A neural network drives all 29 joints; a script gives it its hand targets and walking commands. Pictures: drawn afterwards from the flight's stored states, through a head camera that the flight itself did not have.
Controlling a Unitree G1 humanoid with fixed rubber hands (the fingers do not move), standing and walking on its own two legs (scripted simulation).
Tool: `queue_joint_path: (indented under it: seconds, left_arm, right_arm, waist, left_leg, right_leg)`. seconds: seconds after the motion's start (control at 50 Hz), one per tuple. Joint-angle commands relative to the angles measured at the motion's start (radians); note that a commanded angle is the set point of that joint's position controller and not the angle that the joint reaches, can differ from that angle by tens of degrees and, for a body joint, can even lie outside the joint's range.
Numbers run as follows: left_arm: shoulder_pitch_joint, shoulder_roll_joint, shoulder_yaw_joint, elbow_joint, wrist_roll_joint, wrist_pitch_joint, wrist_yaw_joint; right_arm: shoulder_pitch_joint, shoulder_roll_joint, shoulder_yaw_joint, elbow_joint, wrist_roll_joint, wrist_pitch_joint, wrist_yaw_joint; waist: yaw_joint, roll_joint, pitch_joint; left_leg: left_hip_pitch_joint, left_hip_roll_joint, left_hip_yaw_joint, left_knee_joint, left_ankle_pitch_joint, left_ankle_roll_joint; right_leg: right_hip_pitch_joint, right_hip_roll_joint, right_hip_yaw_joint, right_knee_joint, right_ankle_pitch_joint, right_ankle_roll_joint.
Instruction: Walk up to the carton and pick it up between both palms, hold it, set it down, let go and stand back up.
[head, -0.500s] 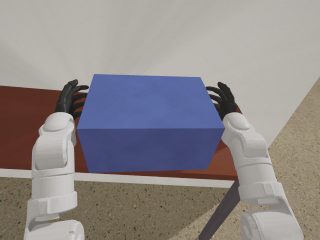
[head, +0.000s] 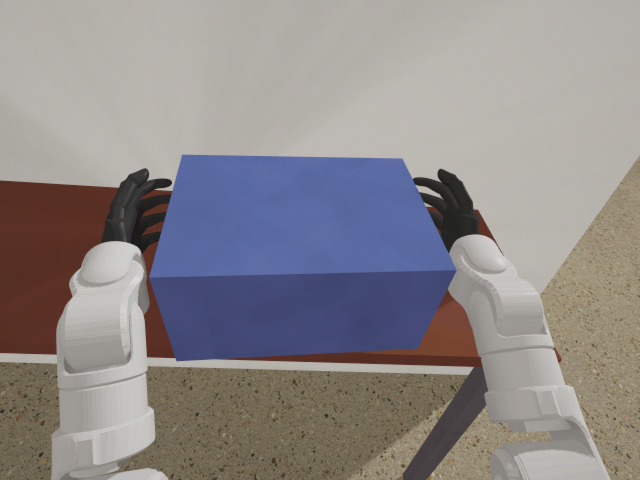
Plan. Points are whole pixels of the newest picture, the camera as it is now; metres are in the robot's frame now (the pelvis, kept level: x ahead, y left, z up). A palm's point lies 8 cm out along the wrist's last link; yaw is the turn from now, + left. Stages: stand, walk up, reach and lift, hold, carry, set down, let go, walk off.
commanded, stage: hold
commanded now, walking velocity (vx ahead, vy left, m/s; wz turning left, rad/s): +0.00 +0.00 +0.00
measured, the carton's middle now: (299, 251) +0.36 +0.01 +0.16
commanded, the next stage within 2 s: none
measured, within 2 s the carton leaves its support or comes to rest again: neither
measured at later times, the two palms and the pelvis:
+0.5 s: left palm (126, 242) +0.33 +0.19 +0.19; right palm (462, 234) +0.35 -0.18 +0.20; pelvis -0.01 -0.01 +0.00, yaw +0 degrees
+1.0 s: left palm (130, 242) +0.34 +0.19 +0.19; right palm (461, 238) +0.35 -0.18 +0.19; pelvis -0.01 +0.00 +0.00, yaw +0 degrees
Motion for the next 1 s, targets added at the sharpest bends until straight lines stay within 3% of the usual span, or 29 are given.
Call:
queue_joint_path:
  seconds: [0.0, 0.08, 0.14, 0.32, 0.54, 0.62, 0.76, 0.92, 0.98]
  left_arm:
    - [-0.726, -0.321, -0.468, -0.233, -0.166, -0.075, -0.145]
    - [-0.745, -0.32, -0.471, -0.219, -0.176, -0.077, -0.143]
    - [-0.74, -0.329, -0.473, -0.221, -0.178, -0.088, -0.142]
    - [-0.765, -0.307, -0.433, -0.142, -0.158, -0.086, -0.153]
    - [-0.831, -0.315, -0.441, -0.12, -0.159, -0.103, -0.148]
    - [-0.816, -0.329, -0.458, -0.13, -0.169, -0.111, -0.145]
    - [-0.786, -0.34, -0.467, -0.149, -0.17, -0.112, -0.141]
    - [-0.769, -0.323, -0.445, -0.135, -0.157, -0.101, -0.143]
    - [-0.776, -0.333, -0.466, -0.189, -0.162, -0.105, -0.142]
  right_arm:
    - [-0.713, 0.347, 0.299, -0.329, 0.084, -0.068, 0.071]
    - [-0.751, 0.348, 0.303, -0.335, 0.082, -0.073, 0.077]
    - [-0.757, 0.359, 0.308, -0.36, 0.071, -0.079, 0.075]
    - [-0.741, 0.368, 0.287, -0.252, 0.063, -0.069, 0.076]
    - [-0.805, 0.389, 0.273, -0.224, 0.058, -0.086, 0.075]
    - [-0.786, 0.385, 0.275, -0.237, 0.059, -0.092, 0.074]
    - [-0.768, 0.386, 0.29, -0.28, 0.063, -0.094, 0.072]
    - [-0.767, 0.385, 0.3, -0.272, 0.067, -0.089, 0.071]
    - [-0.755, 0.384, 0.307, -0.297, 0.077, -0.092, 0.07]
  waist:
    - [-0.006, 0.093, -0.44]
    - [-0.003, 0.081, -0.445]
    - [0.0, 0.072, -0.479]
    - [0.002, 0.074, -0.409]
    - [0.005, 0.084, -0.424]
    - [-0.008, 0.099, -0.449]
    - [-0.003, 0.094, -0.469]
    - [0.009, 0.068, -0.428]
    - [0.004, 0.082, -0.467]
  left_leg:
    - [0.305, -0.041, 0.027, 0.031, 0.351, -0.028]
    - [0.3, -0.039, 0.029, 0.025, 0.301, -0.019]
    - [0.305, -0.039, 0.029, 0.026, 0.322, -0.012]
    - [0.255, -0.043, 0.041, -0.001, 0.218, -0.001]
    - [0.234, -0.043, 0.051, 0.0, 0.16, 0.005]
    - [0.269, -0.041, 0.041, 0.018, 0.205, -0.004]
    - [0.28, -0.041, 0.037, 0.03, 0.273, -0.005]
    - [0.261, -0.039, 0.038, 0.014, 0.23, 0.003]
    - [0.292, -0.038, 0.032, 0.024, 0.289, -0.003]
  right_leg:
    - [0.012, 0.043, -0.023, 0.008, 0.322, 0.019]
    - [-0.005, 0.042, -0.027, 0.008, 0.276, 0.022]
    - [0.011, 0.044, -0.024, 0.015, 0.31, 0.024]
    - [0.005, 0.031, -0.018, 0.01, 0.243, 0.03]
    - [-0.015, 0.033, -0.026, 0.016, 0.187, 0.027]
    - [-0.019, 0.038, -0.026, 0.014, 0.213, 0.021]
    - [-0.003, 0.037, -0.02, 0.02, 0.281, 0.024]
    - [0.0, 0.035, -0.022, 0.016, 0.253, 0.027]
    - [0.01, 0.04, -0.019, 0.02, 0.299, 0.024]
